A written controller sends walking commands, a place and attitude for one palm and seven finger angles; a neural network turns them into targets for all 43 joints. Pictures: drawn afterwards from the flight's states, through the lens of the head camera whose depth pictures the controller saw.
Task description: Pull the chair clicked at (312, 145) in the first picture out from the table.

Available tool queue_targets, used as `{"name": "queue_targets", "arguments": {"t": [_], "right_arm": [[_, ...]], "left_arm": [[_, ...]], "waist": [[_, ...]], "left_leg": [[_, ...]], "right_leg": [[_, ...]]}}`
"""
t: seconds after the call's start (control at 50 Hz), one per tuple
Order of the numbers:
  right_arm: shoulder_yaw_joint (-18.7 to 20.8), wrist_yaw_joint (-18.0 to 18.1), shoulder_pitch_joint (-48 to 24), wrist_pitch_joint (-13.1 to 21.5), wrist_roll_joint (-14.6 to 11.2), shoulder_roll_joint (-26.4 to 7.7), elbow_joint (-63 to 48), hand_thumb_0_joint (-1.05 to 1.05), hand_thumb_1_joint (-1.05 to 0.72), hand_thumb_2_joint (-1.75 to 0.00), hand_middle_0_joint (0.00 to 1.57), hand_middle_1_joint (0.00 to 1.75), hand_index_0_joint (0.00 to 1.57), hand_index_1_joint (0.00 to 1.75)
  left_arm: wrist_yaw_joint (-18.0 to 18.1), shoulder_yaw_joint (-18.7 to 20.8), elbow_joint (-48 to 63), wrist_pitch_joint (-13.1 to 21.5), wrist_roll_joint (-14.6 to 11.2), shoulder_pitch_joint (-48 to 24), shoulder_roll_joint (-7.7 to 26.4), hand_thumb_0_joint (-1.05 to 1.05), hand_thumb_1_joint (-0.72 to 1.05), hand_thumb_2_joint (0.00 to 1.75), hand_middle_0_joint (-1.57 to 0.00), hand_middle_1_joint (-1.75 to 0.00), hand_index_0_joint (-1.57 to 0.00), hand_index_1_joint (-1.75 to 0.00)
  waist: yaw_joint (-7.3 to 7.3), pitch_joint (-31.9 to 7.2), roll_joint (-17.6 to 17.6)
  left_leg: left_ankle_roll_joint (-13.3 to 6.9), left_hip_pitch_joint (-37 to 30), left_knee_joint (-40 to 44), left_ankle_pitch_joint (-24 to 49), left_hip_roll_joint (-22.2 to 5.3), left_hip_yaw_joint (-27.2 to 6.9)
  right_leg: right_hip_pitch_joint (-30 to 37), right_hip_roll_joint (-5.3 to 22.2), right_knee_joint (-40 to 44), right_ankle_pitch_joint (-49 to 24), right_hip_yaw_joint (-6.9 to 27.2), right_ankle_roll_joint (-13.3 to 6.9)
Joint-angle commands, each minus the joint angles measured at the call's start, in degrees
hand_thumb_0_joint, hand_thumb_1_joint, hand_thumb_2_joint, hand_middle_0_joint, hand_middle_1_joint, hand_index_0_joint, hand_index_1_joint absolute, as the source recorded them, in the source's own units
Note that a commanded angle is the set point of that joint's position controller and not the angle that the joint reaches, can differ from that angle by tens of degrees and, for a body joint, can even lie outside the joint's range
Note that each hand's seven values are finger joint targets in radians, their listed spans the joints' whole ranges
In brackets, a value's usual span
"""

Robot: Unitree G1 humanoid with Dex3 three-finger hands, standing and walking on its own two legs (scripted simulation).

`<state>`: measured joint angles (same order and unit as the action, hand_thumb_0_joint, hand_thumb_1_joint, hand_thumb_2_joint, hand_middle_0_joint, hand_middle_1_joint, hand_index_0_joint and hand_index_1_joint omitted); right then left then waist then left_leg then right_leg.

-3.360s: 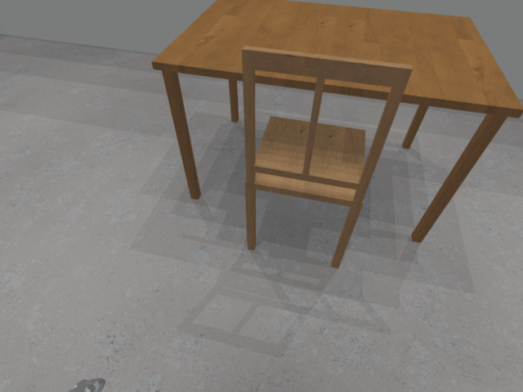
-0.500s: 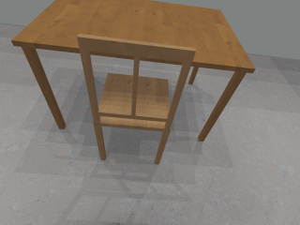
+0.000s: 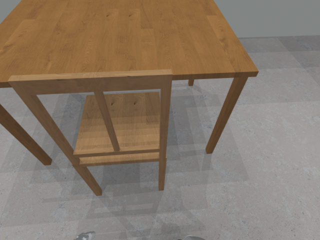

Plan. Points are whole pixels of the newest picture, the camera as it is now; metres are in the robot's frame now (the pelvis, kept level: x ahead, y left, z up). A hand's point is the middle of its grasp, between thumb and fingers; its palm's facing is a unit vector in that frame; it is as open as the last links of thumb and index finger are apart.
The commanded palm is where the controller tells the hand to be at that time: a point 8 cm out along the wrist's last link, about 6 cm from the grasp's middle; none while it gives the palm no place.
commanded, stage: come to a stop and stand still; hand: left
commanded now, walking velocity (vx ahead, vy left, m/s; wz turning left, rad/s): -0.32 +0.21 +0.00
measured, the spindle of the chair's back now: (109, 125) +0.48 +0.17 -0.07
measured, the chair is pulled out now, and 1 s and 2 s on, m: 0.00 0.00 0.00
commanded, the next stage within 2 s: none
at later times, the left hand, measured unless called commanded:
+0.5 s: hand out of the picture +0.00 +0.25 -0.18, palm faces +0.12 -0.96 -0.23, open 7.4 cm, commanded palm none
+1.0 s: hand out of the picture -0.09 +0.24 -0.16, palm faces +0.05 -0.98 -0.20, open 7.4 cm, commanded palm none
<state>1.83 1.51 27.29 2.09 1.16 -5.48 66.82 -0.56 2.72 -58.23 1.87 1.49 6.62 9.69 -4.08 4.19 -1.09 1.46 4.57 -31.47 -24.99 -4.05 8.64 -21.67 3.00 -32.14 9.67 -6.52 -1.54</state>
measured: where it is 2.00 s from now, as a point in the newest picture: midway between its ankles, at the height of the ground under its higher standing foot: outside the picture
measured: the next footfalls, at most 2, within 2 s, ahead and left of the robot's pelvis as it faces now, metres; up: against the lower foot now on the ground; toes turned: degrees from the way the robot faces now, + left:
left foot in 0.48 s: -0.01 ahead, +0.16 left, +0.00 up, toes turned +3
right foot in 0.86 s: -0.09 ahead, -0.03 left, +0.00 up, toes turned +0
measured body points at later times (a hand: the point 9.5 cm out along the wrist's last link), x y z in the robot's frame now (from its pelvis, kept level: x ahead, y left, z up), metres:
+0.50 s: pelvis -0.03 +0.04 +0.00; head -0.03 +0.07 +0.45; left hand -0.01 +0.30 -0.16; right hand +0.07 -0.21 -0.13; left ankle -0.05 +0.16 -0.73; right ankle +0.07 -0.10 -0.72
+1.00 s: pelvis -0.07 +0.07 +0.02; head -0.06 +0.06 +0.47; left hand -0.09 +0.29 -0.14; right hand -0.09 -0.14 -0.15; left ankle -0.05 +0.16 -0.73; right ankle -0.13 -0.03 -0.73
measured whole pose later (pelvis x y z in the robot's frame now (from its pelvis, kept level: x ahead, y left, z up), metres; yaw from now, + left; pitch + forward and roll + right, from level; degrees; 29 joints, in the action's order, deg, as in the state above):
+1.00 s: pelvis -0.07 +0.07 +0.02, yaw +1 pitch +0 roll +1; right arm 0.6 2.1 16.7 -0.6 0.0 -7.7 65.3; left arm 2.4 0.2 -65.7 -0.2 0.6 17.0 7.0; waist -0.6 1.4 1.0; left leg -2.6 12.0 -21.4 -9.2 2.7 3.1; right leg -5.4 -0.2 -23.1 17.4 -0.8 -1.2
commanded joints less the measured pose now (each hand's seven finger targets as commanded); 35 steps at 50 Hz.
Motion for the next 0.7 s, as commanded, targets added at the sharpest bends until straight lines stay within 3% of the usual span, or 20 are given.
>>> {"name": "queue_targets", "arguments": {"t": [0.0,0.02,0.04,0.08,0.12,0.2,0.28,0.36,0.38,0.42,0.44,0.46,0.48,0.5,0.52,0.54,0.56,0.6,0.62,0.68], "right_arm": [[0.7,1.3,4.0,-0.1,-1.4,-5.6,-2.7,0.00,-0.90,-0.90,0.20,0.30,0.20,0.30],[0.9,1.3,2.3,-1.2,-1.6,-3.4,-2.9,0.00,-0.90,-0.90,0.20,0.30,0.20,0.30],[1.1,1.3,1.4,-1.8,-1.5,-4.1,-2.8,0.00,-0.90,-0.90,0.20,0.30,0.20,0.30],[1.4,1.4,-1.9,-3.2,-1.3,-4.7,-3.0,0.00,-0.90,-0.90,0.20,0.30,0.20,0.30],[2.0,0.9,-3.2,-4.4,-1.0,-4.8,-3.8,0.00,-0.90,-0.90,0.20,0.30,0.20,0.30],[2.9,0.1,-6.9,-6.0,0.1,-6.5,-7.1,0.00,-0.90,-0.90,0.20,0.30,0.20,0.30],[3.1,-0.7,-9.6,-5.9,0.2,-7.1,-9.5,0.00,-0.90,-0.90,0.20,0.30,0.20,0.30],[2.6,-1.2,-11.6,-4.4,-0.2,-7.5,-11.3,0.00,-0.90,-0.90,0.20,0.30,0.20,0.30],[2.4,-1.2,-10.6,-4.0,-0.3,-7.6,-11.2,0.00,-0.90,-0.90,0.20,0.30,0.20,0.30],[2.0,-1.0,-5.8,-3.3,-0.5,-7.4,-9.8,0.00,-0.90,-0.90,0.20,0.30,0.20,0.30],[2.1,-0.8,-4.8,-2.9,-0.4,-9.2,-9.7,0.00,-0.90,-0.90,0.20,0.30,0.20,0.30],[2.8,-0.7,-5.8,-2.5,0.2,-13.2,-10.9,0.00,-0.90,-0.90,0.20,0.30,0.20,0.30],[2.6,-0.2,-11.3,-2.9,0.5,-16.1,-13.5,0.00,-0.90,-0.90,0.20,0.30,0.20,0.30],[1.8,0.1,-16.5,-3.0,0.9,-15.5,-14.9,0.00,-0.90,-0.90,0.20,0.30,0.20,0.30],[1.6,0.5,-18.3,-2.5,0.8,-14.0,-14.6,0.00,-0.90,-0.90,0.20,0.30,0.20,0.30],[1.1,0.8,-18.9,-2.5,0.6,-12.7,-14.1,0.00,-0.90,-0.90,0.20,0.30,0.20,0.30],[0.6,1.1,-18.8,-2.3,0.2,-12.1,-14.0,0.00,-0.90,-0.90,0.20,0.30,0.20,0.30],[0.4,1.3,-15.8,-1.9,-0.3,-11.6,-12.6,0.00,-0.90,-0.90,0.20,0.30,0.20,0.30],[0.2,1.5,-14.9,-1.8,-0.6,-11.0,-12.0,0.00,-0.90,-0.90,0.20,0.30,0.20,0.30],[0.4,1.9,-9.8,-1.6,-0.4,-10.6,-9.3,0.00,-0.90,-0.90,0.20,0.30,0.20,0.30]], "left_arm": [[2.0,1.5,-1.4,1.4,-0.9,12.5,11.5,0.00,0.90,0.90,-0.20,-0.30,-0.20,-0.30],[2.5,1.6,-1.0,1.1,-0.7,10.2,9.7,0.00,0.90,0.90,-0.20,-0.30,-0.20,-0.30],[3.0,1.5,-0.3,0.6,-0.6,8.4,9.0,0.00,0.90,0.90,-0.20,-0.30,-0.20,-0.30],[3.4,1.3,0.0,-0.2,-0.6,7.4,7.6,0.00,0.90,0.90,-0.20,-0.30,-0.20,-0.30],[3.7,2.0,0.5,-0.9,-0.4,7.0,8.2,0.00,0.90,0.90,-0.20,-0.30,-0.20,-0.30],[4.1,2.9,2.2,-1.6,-0.2,6.5,8.8,0.00,0.90,0.90,-0.20,-0.30,-0.20,-0.30],[3.9,3.1,4.1,-2.2,0.5,4.9,9.9,0.00,0.90,0.90,-0.20,-0.30,-0.20,-0.30],[3.0,3.3,4.8,-3.0,1.2,5.5,11.3,0.00,0.90,0.90,-0.20,-0.30,-0.20,-0.30],[3.0,3.4,4.7,-3.2,1.1,5.5,11.6,0.00,0.90,0.90,-0.20,-0.30,-0.20,-0.30],[2.7,3.1,4.3,-3.8,0.6,5.3,11.5,0.00,0.90,0.90,-0.20,-0.30,-0.20,-0.30],[2.5,2.4,4.3,-4.1,0.1,6.1,9.4,0.00,0.90,0.90,-0.20,-0.30,-0.20,-0.30],[2.2,1.8,4.7,-4.4,-0.5,7.4,5.8,0.00,0.90,0.90,-0.20,-0.30,-0.20,-0.30],[2.3,1.6,4.9,-4.6,-0.4,5.9,4.9,0.00,0.90,0.90,-0.20,-0.30,-0.20,-0.30],[2.1,1.9,4.2,-4.6,-0.4,6.8,5.7,0.00,0.90,0.90,-0.20,-0.30,-0.20,-0.30],[2.3,2.0,3.1,-5.1,0.3,8.3,5.6,0.00,0.90,0.90,-0.20,-0.30,-0.20,-0.30],[2.1,2.4,1.7,-5.2,0.6,9.6,6.7,0.00,0.90,0.90,-0.20,-0.30,-0.20,-0.30],[1.9,2.4,0.7,-4.8,0.4,12.0,6.5,0.00,0.90,0.90,-0.20,-0.30,-0.20,-0.30],[2.0,1.8,-0.9,-4.1,0.1,13.6,6.4,0.00,0.90,0.90,-0.20,-0.30,-0.20,-0.30],[2.0,1.6,-1.1,-4.0,-0.1,13.6,6.4,0.00,0.90,0.90,-0.20,-0.30,-0.20,-0.30],[2.4,0.6,-1.2,-3.6,-0.4,11.7,5.1,0.00,0.90,0.90,-0.20,-0.30,-0.20,-0.30]], "waist": [[3.99,-13.4,-4.2],[3.96,-11.9,-7.8],[3.76,-10.3,-7.9],[4.00,-7.9,-4.6],[4.38,-8.0,-2.7],[4.42,-7.2,-5.7],[4.21,-6.7,-8.5],[5.51,-5.5,-12.2],[5.00,-5.7,-11.3],[2.90,-6.1,-8.9],[2.61,-5.1,-2.0],[2.77,-3.1,14.2],[3.41,2.0,19.3],[5.45,3.5,14.1],[6.39,2.5,17.1],[6.93,2.7,13.2],[7.46,1.4,11.7],[6.46,-1.5,10.0],[6.14,-1.9,8.1],[3.78,-4.2,9.1]], "left_leg": [[-0.6,13.5,-23.7,-10.6,0.2,-8.1],[-0.4,13.9,-26.0,-10.3,0.2,-7.1],[0.0,15.7,-28.4,-8.6,0.0,-8.4],[0.8,16.9,-30.2,-6.4,0.3,-8.9],[1.3,18.5,-32.2,-4.0,1.1,-8.4],[2.2,22.4,-36.6,1.0,1.7,-10.4],[1.8,19.2,-29.3,1.8,1.9,-9.2],[0.5,13.6,-14.6,-0.5,3.0,-6.7],[0.1,10.8,-9.6,0.3,3.2,-6.4],[-0.3,1.0,5.3,7.8,4.5,-4.6],[-0.8,-0.2,11.2,6.9,2.2,-8.0],[-3.7,5.3,20.0,-0.3,-8.5,-23.4],[-6.9,18.6,25.6,-2.6,-15.1,-30.1],[-9.6,25.8,26.4,-5.0,-14.8,-27.7],[-8.7,25.4,25.9,-2.0,-11.6,-25.4],[-7.2,22.3,23.5,2.5,-8.5,-21.2],[-7.0,18.0,21.7,7.0,-6.9,-18.3],[-7.3,9.2,19.3,15.6,-5.3,-16.1],[-8.1,6.7,18.8,19.4,-5.9,-15.7],[-10.4,-1.3,16.8,29.2,-8.1,-19.1]], "right_leg": [[22.4,21.2,8.7,-54.7,16.9,-10.2],[18.5,19.9,8.2,-57.1,16.5,-10.0],[17.1,19.3,7.8,-56.3,15.3,-9.9],[13.6,17.9,9.4,-49.8,12.6,-9.8],[12.2,17.6,10.8,-42.8,11.6,-9.7],[9.5,17.8,13.3,-29.9,12.0,-9.7],[5.6,16.2,16.5,-9.0,12.2,-8.4],[3.8,14.3,19.5,8.9,14.7,-7.2],[2.7,13.9,19.5,11.3,15.2,-6.6],[-1.7,10.6,15.8,16.1,12.8,-3.0],[-4.2,7.3,9.5,17.3,10.2,-0.6],[-7.5,1.1,-2.0,17.8,4.8,2.2],[-6.0,-1.4,-9.8,18.2,4.7,3.0],[-1.6,-0.3,-15.5,15.0,7.9,2.4],[-0.9,-1.3,-19.4,14.0,9.4,2.2],[-2.1,-2.1,-22.9,10.8,10.3,2.2],[-3.5,-2.4,-25.2,9.2,9.9,2.4],[-5.6,-2.6,-25.3,8.4,8.9,3.3],[-5.7,-2.1,-24.1,8.7,8.7,3.5],[-3.8,-1.1,-14.4,13.9,7.4,3.9]]}}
